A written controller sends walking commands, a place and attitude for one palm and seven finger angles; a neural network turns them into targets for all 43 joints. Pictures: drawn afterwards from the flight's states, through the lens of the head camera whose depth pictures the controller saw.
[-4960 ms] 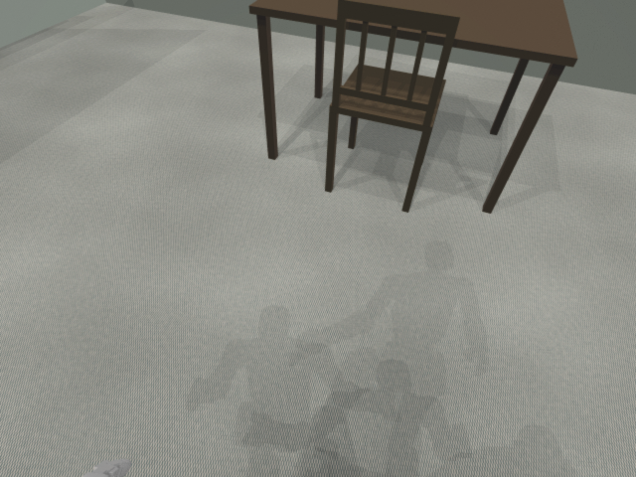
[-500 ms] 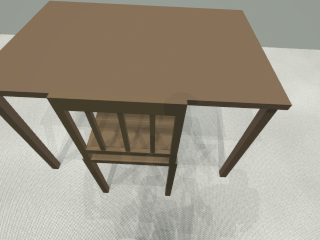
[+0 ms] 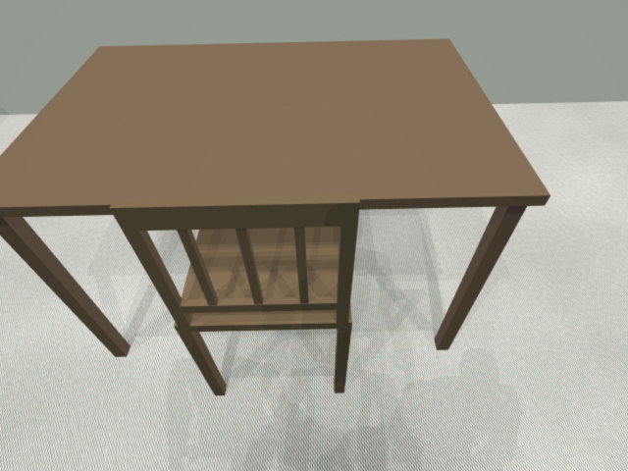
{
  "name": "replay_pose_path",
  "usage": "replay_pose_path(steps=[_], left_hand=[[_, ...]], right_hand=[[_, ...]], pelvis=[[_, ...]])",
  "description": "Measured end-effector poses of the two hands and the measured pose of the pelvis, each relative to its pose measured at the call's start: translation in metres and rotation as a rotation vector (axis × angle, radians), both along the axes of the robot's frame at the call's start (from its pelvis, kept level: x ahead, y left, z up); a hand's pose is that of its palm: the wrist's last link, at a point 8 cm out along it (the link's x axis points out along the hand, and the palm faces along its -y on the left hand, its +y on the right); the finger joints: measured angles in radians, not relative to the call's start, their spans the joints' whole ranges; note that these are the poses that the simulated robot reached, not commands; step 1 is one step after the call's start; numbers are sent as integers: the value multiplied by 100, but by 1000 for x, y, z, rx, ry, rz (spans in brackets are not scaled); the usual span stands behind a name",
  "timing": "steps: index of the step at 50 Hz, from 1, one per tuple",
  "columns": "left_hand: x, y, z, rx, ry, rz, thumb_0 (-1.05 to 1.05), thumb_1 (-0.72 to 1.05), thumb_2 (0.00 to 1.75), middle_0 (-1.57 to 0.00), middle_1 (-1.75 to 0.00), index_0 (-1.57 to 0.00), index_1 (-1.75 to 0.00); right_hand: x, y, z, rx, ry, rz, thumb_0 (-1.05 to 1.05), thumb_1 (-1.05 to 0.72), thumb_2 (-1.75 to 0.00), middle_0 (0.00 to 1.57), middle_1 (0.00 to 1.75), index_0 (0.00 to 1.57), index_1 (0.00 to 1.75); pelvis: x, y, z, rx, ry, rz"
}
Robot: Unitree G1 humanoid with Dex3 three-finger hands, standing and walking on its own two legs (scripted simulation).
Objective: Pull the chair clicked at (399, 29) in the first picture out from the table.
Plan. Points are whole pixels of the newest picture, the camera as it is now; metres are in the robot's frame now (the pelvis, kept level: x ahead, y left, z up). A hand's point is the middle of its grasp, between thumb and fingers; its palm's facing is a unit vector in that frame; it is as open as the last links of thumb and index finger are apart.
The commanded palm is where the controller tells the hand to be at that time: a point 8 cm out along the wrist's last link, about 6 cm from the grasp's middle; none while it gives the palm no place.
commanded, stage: come to a stop and stand still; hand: left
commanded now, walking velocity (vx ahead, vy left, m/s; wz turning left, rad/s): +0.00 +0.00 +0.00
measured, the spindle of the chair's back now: (250, 267) +0.49 +0.16 -0.11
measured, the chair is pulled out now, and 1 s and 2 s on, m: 0.00 0.00 0.00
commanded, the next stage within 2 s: look again from close up in 1.26 s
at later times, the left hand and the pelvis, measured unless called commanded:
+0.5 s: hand out of the picture -0.03 +0.12 -0.18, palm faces +0.05 -0.99 -0.15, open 7.4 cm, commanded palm none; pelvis +0.01 -0.03 +0.00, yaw +0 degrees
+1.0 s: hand out of the picture +0.01 +0.10 -0.18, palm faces +0.06 -0.98 -0.18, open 7.4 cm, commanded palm none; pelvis +0.04 -0.05 +0.00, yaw +0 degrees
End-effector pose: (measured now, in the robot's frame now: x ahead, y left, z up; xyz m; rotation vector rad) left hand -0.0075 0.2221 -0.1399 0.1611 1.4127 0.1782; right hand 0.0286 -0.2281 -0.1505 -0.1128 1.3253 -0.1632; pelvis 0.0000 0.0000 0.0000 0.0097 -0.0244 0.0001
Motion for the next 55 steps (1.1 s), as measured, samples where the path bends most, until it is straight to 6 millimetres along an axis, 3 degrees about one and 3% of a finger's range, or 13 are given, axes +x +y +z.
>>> replay_pose_path(steps=[11, 18, 23, 31, 43, 55], left_hand=[[-17, -32, -7, -51, 18, 3, 0, 90, 90, -20, -30, -20, -30], [-29, -48, -9, -74, 66, 22, 0, 90, 90, -20, -30, -20, -30], [-31, -54, -8, -77, 87, 33, 0, 90, 90, -20, -30, -20, -30], [-19, -59, -7, -66, 73, 45, 0, 90, 90, -20, -30, -20, -30], [5, -66, -7, -51, 50, 44, 0, 90, 90, -20, -30, -20, -30], [18, -70, -8, -39, 54, 47, 0, 90, 90, -20, -30, -20, -30]], right_hand=[[-79, -6, 2, 17, 182, -29, 0, -91, -90, 20, 30, 20, 30], [-97, -3, 4, 30, 250, -42, 1, -91, -90, 20, 30, 20, 30], [-86, 0, 3, 43, 241, -40, 1, -90, -90, 20, 30, 20, 30], [-43, 1, -3, 55, 162, -10, 1, -91, -90, 20, 30, 20, 30], [-6, -27, -2, 11, 122, 9, 2, -92, -90, 20, 30, 20, 30], [17, -41, -3, -7, 112, 22, 1, -92, -90, 20, 30, 20, 30]], pelvis=[[-8, -19, 1, 1, -8, 5], [-5, -26, 0, -1, 5, 8], [2, -29, 0, 0, 11, 6], [15, -33, 0, 4, 14, 6], [34, -43, -1, 14, 16, 6], [47, -52, -3, 15, 14, 6]])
